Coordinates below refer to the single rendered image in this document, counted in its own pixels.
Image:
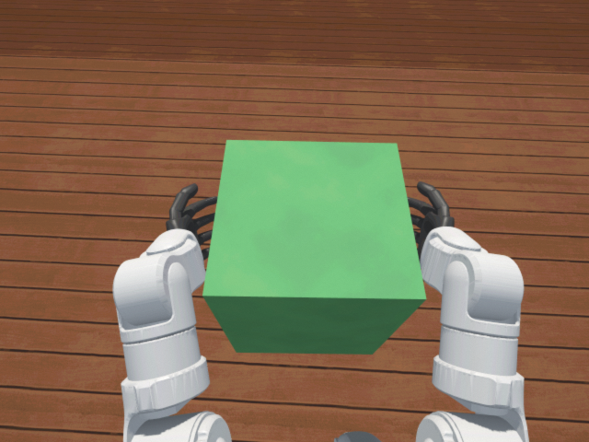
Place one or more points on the robot left forearm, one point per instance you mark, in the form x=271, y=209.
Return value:
x=156, y=316

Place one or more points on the robot right forearm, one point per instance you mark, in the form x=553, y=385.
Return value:
x=480, y=312

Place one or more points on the robot right upper arm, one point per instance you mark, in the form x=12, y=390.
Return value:
x=465, y=427

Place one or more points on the left robot hand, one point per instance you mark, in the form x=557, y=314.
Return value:
x=180, y=215

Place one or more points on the robot left upper arm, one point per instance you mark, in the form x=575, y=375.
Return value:
x=189, y=427

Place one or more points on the right robot hand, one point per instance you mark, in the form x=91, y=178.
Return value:
x=435, y=216

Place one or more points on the carton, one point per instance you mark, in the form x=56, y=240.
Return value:
x=313, y=249

